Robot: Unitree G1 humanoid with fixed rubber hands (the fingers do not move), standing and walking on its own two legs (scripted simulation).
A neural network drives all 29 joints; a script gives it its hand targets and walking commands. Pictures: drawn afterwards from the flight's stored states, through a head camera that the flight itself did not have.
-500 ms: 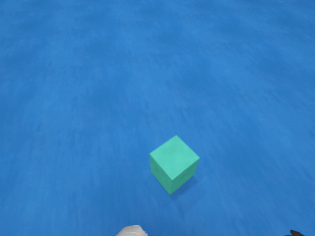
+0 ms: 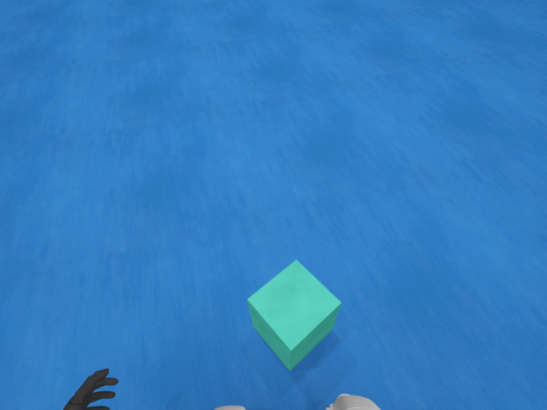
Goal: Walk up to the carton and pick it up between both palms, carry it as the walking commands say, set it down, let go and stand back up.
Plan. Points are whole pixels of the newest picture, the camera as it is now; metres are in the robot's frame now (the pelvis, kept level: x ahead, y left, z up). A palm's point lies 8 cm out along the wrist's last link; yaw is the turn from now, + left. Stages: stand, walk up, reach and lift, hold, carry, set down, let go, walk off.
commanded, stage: walk up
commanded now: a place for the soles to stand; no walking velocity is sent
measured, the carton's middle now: (293, 315) +0.47 -0.02 -0.63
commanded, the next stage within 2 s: none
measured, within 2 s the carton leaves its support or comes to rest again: neither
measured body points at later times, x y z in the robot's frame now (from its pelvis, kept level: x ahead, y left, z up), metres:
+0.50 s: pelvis +0.02 -0.01 +0.02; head +0.03 -0.01 +0.47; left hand +0.13 +0.31 -0.09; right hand +0.12 -0.33 -0.10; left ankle +0.00 +0.13 -0.72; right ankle +0.06 -0.13 -0.72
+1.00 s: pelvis +0.04 +0.10 -0.01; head +0.08 +0.07 +0.44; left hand +0.10 +0.50 -0.06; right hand +0.16 -0.28 -0.09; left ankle +0.12 +0.25 -0.71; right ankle +0.06 -0.13 -0.71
